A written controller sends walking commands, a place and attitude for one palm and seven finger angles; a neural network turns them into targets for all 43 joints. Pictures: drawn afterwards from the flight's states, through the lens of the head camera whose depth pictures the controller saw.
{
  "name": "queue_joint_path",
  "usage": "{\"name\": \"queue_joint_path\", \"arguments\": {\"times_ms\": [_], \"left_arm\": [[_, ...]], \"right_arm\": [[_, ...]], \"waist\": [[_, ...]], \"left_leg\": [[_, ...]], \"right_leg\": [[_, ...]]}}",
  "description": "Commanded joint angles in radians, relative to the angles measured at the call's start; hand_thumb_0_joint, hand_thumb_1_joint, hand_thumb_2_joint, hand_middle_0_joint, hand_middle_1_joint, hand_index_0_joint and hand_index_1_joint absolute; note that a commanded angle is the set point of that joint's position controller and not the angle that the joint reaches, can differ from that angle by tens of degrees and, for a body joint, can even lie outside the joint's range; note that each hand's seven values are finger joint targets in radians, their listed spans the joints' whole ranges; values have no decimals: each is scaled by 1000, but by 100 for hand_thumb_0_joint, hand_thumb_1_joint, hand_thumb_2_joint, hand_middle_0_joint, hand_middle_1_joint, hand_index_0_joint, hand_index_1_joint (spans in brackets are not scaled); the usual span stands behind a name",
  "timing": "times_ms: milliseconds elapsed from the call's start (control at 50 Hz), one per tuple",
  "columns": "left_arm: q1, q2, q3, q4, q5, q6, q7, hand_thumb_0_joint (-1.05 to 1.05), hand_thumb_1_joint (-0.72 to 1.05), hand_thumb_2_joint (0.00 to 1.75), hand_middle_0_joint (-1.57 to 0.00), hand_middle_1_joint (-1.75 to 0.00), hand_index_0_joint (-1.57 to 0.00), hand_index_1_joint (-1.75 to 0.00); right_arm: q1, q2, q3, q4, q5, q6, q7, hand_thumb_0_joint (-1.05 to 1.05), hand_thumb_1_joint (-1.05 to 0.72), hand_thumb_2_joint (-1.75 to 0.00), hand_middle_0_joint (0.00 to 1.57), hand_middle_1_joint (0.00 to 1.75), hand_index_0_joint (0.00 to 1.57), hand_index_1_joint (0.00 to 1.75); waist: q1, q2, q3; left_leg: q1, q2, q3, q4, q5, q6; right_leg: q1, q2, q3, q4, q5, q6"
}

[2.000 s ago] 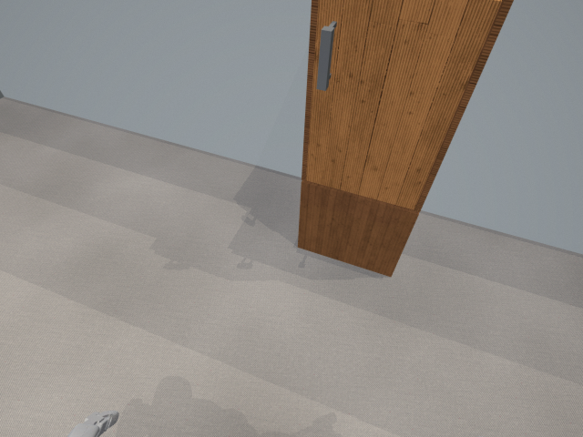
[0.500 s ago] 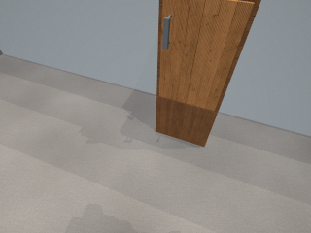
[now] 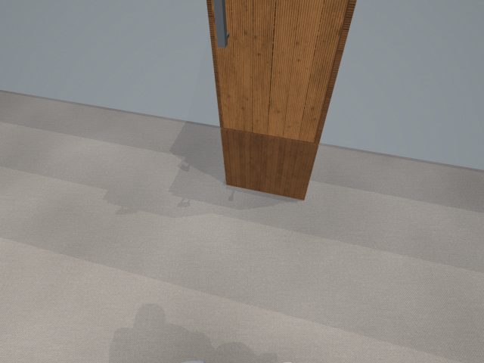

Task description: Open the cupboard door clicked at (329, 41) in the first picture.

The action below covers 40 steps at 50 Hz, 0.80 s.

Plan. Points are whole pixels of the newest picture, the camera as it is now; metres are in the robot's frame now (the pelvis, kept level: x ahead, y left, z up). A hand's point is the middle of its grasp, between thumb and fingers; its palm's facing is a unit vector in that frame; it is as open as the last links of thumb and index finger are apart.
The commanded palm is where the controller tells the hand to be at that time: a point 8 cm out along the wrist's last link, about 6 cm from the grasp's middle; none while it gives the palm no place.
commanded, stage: turn to face it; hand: left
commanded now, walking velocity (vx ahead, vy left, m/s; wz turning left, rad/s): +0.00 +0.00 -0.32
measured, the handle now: (223, 17) +0.94 +0.11 +0.11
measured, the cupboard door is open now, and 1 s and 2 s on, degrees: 0 0 0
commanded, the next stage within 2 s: take the last steps up to it in 0.28 s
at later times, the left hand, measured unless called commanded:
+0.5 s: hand out of the picture +0.06 +0.24 -0.16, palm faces -0.14 -0.96 -0.22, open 7.4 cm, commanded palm none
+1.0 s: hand out of the picture +0.00 +0.18 -0.15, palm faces -0.09 -0.98 -0.16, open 7.4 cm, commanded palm none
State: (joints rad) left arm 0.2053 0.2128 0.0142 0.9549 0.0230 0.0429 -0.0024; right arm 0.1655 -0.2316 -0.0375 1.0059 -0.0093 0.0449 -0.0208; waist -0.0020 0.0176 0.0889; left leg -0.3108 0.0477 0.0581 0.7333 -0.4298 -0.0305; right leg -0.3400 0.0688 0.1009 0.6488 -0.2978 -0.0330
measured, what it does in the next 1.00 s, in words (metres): steps on the spot: left foot, then right foot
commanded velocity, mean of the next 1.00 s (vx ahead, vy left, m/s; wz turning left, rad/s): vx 0.19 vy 0.04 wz -0.08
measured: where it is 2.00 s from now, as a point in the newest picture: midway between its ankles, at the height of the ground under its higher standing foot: (243, 311)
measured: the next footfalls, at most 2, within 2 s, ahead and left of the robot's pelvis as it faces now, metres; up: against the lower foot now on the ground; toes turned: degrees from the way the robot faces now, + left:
left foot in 0.24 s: +0.00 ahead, +0.14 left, +0.00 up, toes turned -5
right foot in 0.62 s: -0.04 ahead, -0.08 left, +0.00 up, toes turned -17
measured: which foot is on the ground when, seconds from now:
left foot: up 0.00-0.22, down 0.24-0.62, up 0.64-1.00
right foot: down 0.00-0.24, up 0.26-0.60, down 0.62-1.00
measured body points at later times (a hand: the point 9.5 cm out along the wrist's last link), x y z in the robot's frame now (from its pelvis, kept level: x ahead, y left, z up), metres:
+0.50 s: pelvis -0.03 +0.04 +0.01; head -0.02 +0.06 +0.46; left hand +0.06 +0.29 -0.14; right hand -0.03 -0.20 -0.13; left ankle -0.04 +0.15 -0.73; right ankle -0.08 -0.08 -0.68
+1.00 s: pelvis +0.08 +0.02 +0.01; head +0.10 +0.01 +0.46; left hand +0.01 +0.23 -0.14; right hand +0.07 -0.22 -0.14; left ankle +0.21 +0.13 -0.68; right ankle -0.07 -0.07 -0.73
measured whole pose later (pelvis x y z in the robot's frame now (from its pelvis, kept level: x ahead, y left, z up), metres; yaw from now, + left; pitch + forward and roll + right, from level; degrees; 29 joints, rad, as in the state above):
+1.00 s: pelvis +0.08 +0.02 +0.01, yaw -10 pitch +0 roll +0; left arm 0.50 0.10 0.02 1.15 0.03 -0.06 0.02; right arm 0.25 -0.19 -0.06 1.04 -0.02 0.02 0.03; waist 0.02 0.01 0.04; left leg -0.60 0.11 0.08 0.87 -0.14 -0.03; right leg 0.09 -0.02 -0.10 0.27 -0.36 0.01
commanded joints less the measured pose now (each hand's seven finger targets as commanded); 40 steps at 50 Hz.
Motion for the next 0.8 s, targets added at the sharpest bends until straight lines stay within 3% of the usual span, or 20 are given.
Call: {"name": "queue_joint_path", "arguments": {"times_ms": [0, 40, 120, 180, 200, 220, 240, 260, 280, 360, 480, 560, 580, 600, 620, 640, 660, 680, 720, 780], "left_arm": [[48, 225, 77, -67, 5, -21, 35, 0, 90, 90, -20, -30, -20, -30], [27, 206, 78, -84, 8, -26, 37, 0, 90, 90, -20, -30, -20, -30], [54, 203, 86, -78, 7, -21, 35, 0, 90, 90, -20, -30, -20, -30], [18, 179, 83, -83, -2, -16, 33, 0, 90, 90, -20, -30, -20, -30], [7, 146, 77, -93, -6, -14, 31, 0, 90, 90, -20, -30, -20, -30], [9, 95, 67, -110, -11, -9, 20, 0, 90, 90, -20, -30, -20, -30], [-7, 93, 71, -117, -5, -9, 20, 0, 90, 90, -20, -30, -20, -30], [4, 113, 80, -101, 3, 0, 19, 0, 90, 90, -20, -30, -20, -30], [31, 120, 88, -77, 9, 7, 17, 0, 90, 90, -20, -30, -20, -30], [68, 72, 74, -45, 3, 9, 1, 0, 90, 90, -20, -30, -20, -30], [-35, 40, 44, -67, 9, -22, -14, 0, 90, 90, -20, -30, -20, -30], [101, 15, 42, 2, 6, -47, -13, 0, 90, 90, -20, -30, -20, -30], [165, 54, 50, 28, 8, -60, -5, 0, 90, 90, -20, -30, -20, -30], [256, 144, 68, 60, 15, -73, 9, 0, 90, 90, -20, -30, -20, -30], [345, 201, 80, 78, 1, -74, 17, 0, 90, 90, -20, -30, -20, -30], [330, 185, 77, 78, -1, -79, 23, 0, 90, 90, -20, -30, -20, -30], [287, 159, 74, 83, -2, -90, 25, 0, 90, 90, -20, -30, -20, -30], [257, 116, 65, 80, -1, -91, 27, 0, 90, 90, -20, -30, -20, -30], [224, 65, 46, 72, -1, -105, 27, 0, 90, 90, -20, -30, -20, -30], [254, 46, 37, 96, -3, -121, 27, 0, 90, 90, -20, -30, -20, -30]], "right_arm": [[-23, -108, -38, -95, 1, -29, -6, 0, -90, -90, 20, 30, 20, 30], [8, -86, -33, -85, 6, -36, -8, 0, -90, -90, 20, 30, 20, 30], [26, -57, -31, -86, 11, -41, -14, 0, -90, -90, 20, 30, 20, 30], [122, -56, -32, -61, 14, -52, -22, 0, -90, -90, 20, 30, 20, 30], [156, -87, -36, -53, 12, -62, -26, 0, -90, -90, 20, 30, 20, 30], [139, -162, -49, -68, -1, -66, -25, 0, -90, -90, 20, 30, 20, 30], [103, -189, -53, -89, -7, -56, -23, 0, -90, -90, 20, 30, 20, 30], [50, -158, -43, -102, -13, -55, -25, 0, -90, -90, 20, 30, 20, 30], [8, -125, -34, -105, -13, -59, -28, 0, -90, -90, 20, 30, 20, 30], [17, -107, -26, -100, -18, -62, -26, 0, -90, -90, 20, 30, 20, 30], [208, -123, -37, -17, -26, -70, -12, 0, -90, -90, 20, 30, 20, 30], [194, -110, -31, 12, -19, -67, -3, 0, -90, -90, 20, 30, 20, 30], [188, -74, -26, 15, -10, -72, 3, 0, -90, -90, 20, 30, 20, 30], [166, -10, -9, -11, -1, -79, 7, 0, -90, -90, 20, 30, 20, 30], [60, -38, -11, -66, -16, -79, 15, 0, -90, -90, 20, 30, 20, 30], [35, -65, -24, -68, -23, -76, 21, 0, -90, -90, 20, 30, 20, 30], [28, -57, -24, -54, -24, -72, 27, 0, -90, -90, 20, 30, 20, 30], [45, -49, -28, -36, -22, -71, 31, 0, -90, -90, 20, 30, 20, 30], [109, -15, -27, 1, -25, -64, 38, 0, -90, -90, 20, 30, 20, 30], [126, 13, -28, 12, -19, -51, 45, 0, -90, -90, 20, 30, 20, 30]], "waist": [[27, -188, -110], [13, -152, -167], [19, -159, -202], [-30, -150, -200], [-49, -62, -209], [-43, 181, -161], [-34, 244, -99], [-10, 158, -70], [17, 196, -45], [28, 134, -23], [-57, 153, -33], [14, 68, -43], [44, -14, -66], [82, -242, -76], [131, -290, -34], [115, -197, 2], [98, -246, 52], [71, -192, 87], [25, -116, 90], [10, -119, 83]], "left_leg": [[-173, -10, -98, 301, -68, 7], [-117, -13, -78, 196, -55, 1], [-19, -49, -50, -34, 0, 2], [196, -47, -43, -282, 163, 12], [299, 29, -105, -363, 167, 35], [328, 225, -334, -467, 189, 105], [200, 360, -411, -495, 276, 174], [95, 345, -360, -496, 288, 201], [38, 305, -313, -496, 322, 201], [86, 187, -131, -443, 401, 176], [222, 243, -203, -488, 134, 208], [61, 182, -130, -377, 35, 141], [-56, 130, -71, -251, 21, 102], [-278, 22, 62, -10, -84, 46], [-406, 3, 42, 161, -179, 29], [-427, 35, -28, 249, -103, 34], [-427, 53, -44, 291, -12, 37], [-419, 66, -43, 321, 34, 36], [-387, 74, -30, 330, 144, 16], [-365, 66, 1, 315, 236, -5]], "right_leg": [[129, -309, 414, -316, 317, -193], [166, -265, 336, -264, 433, -171], [173, -236, 339, -252, 454, -150], [31, -178, 293, -216, 306, -76], [-69, -122, 237, -142, 199, -39], [-234, 3, 98, 32, -22, 15], [-243, 12, -4, 212, -221, 53], [-195, -19, 17, 335, -187, 65], [-182, -35, 19, 413, -158, 69], [-169, -56, -61, 411, -87, 79], [-121, -93, -157, 95, -182, 51], [188, -66, -207, -216, -19, 31], [348, -127, -129, -297, 2, 8], [499, -344, 150, -391, -121, -63], [460, -491, 368, -475, -144, -151], [388, -494, 350, -500, -243, -178], [323, -455, 328, -527, -246, -160], [288, -438, 272, -522, -218, -147], [255, -378, 105, -501, -10, -111], [243, -336, -17, -506, 178, -84]]}}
